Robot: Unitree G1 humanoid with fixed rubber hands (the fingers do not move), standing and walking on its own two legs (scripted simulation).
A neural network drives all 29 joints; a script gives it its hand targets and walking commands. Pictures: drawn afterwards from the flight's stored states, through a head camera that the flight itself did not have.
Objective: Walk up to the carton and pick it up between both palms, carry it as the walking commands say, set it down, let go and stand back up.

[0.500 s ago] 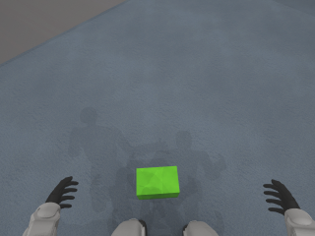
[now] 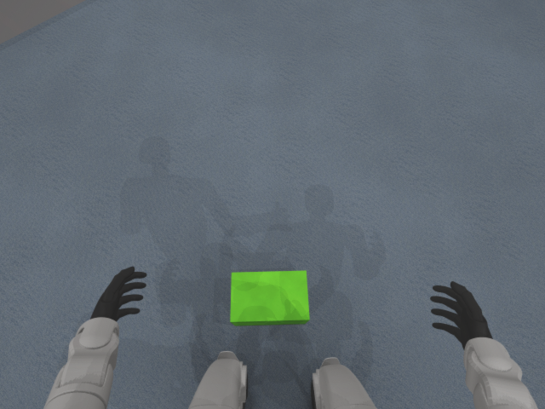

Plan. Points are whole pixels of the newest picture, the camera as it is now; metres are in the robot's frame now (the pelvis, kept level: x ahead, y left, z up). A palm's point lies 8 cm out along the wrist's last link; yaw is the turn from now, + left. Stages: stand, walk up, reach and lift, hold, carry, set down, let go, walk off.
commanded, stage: reach and lift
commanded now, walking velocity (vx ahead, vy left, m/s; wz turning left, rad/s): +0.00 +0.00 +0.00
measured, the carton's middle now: (269, 299) +0.35 +0.02 -0.65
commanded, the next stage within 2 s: none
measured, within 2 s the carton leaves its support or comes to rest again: neither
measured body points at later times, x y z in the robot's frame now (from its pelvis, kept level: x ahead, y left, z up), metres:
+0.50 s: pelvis -0.07 +0.00 -0.06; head +0.16 +0.02 +0.33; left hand +0.34 +0.26 -0.16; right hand +0.33 -0.22 -0.15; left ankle +0.03 +0.13 -0.69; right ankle -0.01 -0.14 -0.69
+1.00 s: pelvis -0.06 +0.00 -0.09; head +0.22 +0.02 +0.26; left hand +0.39 +0.23 -0.22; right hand +0.39 -0.20 -0.21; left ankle +0.03 +0.13 -0.69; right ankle -0.01 -0.14 -0.69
